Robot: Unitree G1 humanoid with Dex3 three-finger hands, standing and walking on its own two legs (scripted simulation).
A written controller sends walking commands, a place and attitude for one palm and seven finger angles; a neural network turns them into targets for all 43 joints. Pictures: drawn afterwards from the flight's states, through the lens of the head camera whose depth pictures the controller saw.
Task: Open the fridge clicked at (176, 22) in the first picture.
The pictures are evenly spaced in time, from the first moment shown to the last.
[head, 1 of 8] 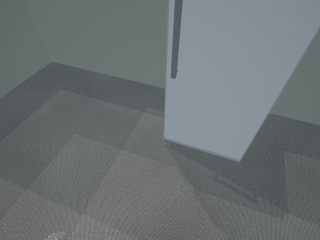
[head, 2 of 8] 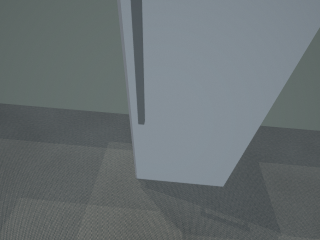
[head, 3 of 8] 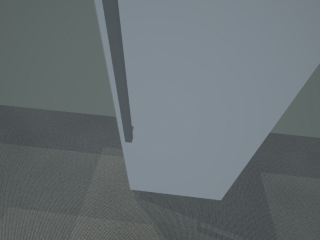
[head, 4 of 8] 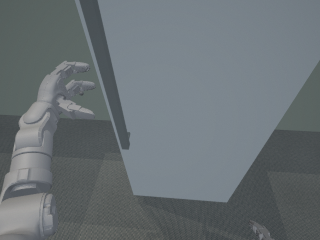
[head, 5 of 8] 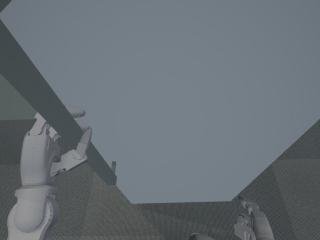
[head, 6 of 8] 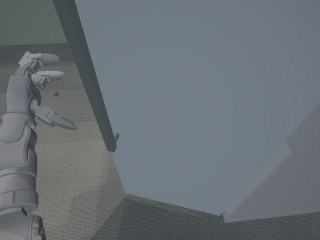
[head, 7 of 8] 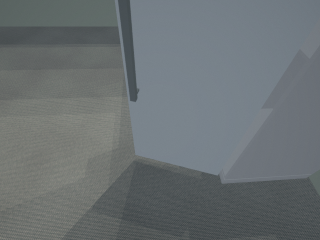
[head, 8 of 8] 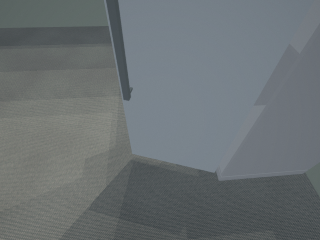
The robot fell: no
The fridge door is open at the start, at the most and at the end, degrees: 0 79 71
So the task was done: yes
